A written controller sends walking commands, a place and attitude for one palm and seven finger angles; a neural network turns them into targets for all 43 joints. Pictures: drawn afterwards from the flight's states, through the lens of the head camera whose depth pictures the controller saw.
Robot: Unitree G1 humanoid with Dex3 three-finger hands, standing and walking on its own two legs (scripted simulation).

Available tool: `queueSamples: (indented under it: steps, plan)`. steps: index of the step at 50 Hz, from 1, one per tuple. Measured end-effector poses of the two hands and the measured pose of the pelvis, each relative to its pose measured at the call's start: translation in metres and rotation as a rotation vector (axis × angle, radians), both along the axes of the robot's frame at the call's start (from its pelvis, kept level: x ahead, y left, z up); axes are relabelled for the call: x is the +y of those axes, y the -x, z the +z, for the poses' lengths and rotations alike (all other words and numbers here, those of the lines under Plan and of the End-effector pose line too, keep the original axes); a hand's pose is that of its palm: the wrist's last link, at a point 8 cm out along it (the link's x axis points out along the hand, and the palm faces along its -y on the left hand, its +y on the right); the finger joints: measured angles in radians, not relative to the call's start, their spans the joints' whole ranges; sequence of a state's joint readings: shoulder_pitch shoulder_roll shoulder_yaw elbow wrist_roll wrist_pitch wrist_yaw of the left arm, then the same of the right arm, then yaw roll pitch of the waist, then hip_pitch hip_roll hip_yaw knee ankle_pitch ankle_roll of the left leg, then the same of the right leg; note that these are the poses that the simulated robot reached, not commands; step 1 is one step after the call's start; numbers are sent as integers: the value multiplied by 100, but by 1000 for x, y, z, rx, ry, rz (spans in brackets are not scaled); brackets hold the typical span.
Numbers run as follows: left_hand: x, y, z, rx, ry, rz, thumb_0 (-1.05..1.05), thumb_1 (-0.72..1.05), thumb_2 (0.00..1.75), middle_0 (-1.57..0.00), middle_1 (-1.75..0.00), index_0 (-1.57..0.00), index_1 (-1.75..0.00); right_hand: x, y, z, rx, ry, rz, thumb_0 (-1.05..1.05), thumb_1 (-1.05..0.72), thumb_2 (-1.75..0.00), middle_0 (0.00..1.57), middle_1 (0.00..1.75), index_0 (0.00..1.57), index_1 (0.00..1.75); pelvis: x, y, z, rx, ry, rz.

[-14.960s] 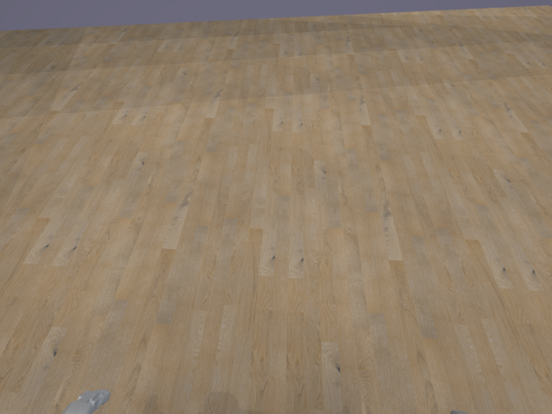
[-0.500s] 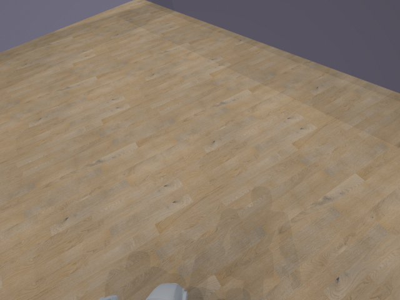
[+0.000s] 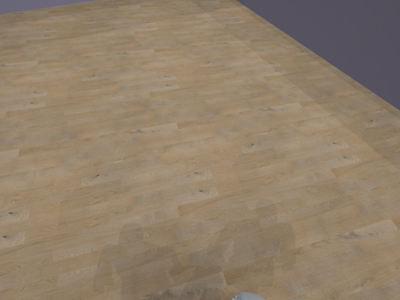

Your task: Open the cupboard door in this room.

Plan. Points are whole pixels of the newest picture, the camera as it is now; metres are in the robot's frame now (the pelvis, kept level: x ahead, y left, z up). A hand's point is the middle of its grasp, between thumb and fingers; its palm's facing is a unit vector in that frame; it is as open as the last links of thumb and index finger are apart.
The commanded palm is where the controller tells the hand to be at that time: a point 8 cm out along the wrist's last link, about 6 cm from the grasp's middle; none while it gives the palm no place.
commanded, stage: turn or walk to find it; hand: left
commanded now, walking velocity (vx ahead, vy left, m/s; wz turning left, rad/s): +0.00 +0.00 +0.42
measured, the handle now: out of the picture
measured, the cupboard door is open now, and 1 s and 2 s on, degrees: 0 0 0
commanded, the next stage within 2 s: none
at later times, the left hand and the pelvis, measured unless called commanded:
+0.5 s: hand out of the picture -0.01 +0.16 -0.15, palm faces +0.23 -0.94 -0.26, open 7.4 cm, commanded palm none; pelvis -0.02 -0.04 +0.00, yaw +13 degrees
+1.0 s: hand out of the picture -0.06 +0.22 -0.16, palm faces +0.42 -0.87 -0.26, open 7.4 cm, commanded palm none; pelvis -0.06 -0.01 +0.00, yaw +24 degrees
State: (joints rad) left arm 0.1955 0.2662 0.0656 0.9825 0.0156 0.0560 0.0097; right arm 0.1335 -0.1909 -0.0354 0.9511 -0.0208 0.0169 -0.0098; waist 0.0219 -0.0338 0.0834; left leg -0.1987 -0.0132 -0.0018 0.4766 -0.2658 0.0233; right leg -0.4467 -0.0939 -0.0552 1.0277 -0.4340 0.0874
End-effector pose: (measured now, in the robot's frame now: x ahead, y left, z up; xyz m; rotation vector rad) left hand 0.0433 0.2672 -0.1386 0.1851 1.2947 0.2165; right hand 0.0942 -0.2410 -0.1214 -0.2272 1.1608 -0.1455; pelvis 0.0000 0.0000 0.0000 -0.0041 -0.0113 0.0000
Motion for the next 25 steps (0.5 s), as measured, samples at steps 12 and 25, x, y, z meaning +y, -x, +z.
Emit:
queueSamples:
  steps: [12, 25]
  plan:
    - [-46, -13, 18, -150, -45, 9, 0, 91, 90, -20, -30, -20, -30, -31, 20, -37, 77, -73, 20, 1, -91, -89, 20, 30, 21, 30, -34, 11, -10, -3, -21, 104]
    - [-65, 67, 17, -56, -7, 174, 0, 91, 90, -20, -30, -20, -30, -42, 27, -25, 195, -30, 135, 1, -91, -90, 20, 30, 20, 30, -40, 23, 1, 3, -40, 234]
